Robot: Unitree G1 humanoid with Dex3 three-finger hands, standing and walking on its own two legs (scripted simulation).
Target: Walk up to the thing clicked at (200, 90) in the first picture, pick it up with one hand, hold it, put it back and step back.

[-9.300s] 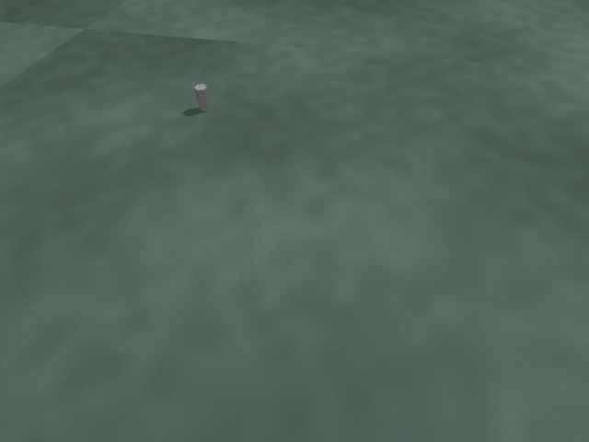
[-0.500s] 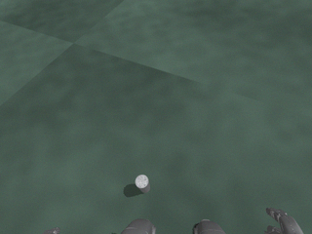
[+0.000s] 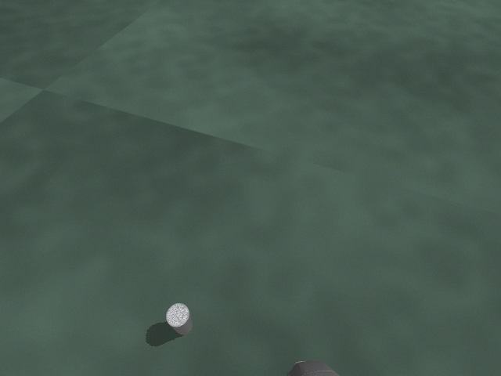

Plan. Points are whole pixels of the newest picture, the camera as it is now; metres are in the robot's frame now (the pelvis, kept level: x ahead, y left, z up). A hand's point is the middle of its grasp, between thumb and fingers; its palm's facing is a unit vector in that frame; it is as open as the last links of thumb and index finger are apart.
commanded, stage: walk up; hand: left
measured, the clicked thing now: (181, 320) +0.39 +0.23 -0.67
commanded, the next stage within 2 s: none
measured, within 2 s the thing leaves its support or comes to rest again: neither
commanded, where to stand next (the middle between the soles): +0.03 +0.01 m, yaw -1 degrees
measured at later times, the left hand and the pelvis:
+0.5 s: hand out of the picture +0.13 +0.34 -0.15, palm faces -0.01 -0.89 -0.45, open 7.4 cm; pelvis +0.00 +0.05 -0.01, yaw +0 degrees
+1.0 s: hand out of the picture -0.04 +0.28 -0.11, palm faces +0.02 -0.91 -0.41, open 7.4 cm; pelvis -0.03 +0.00 +0.02, yaw -2 degrees
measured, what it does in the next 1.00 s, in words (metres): steps on the spot: left foot, then right foot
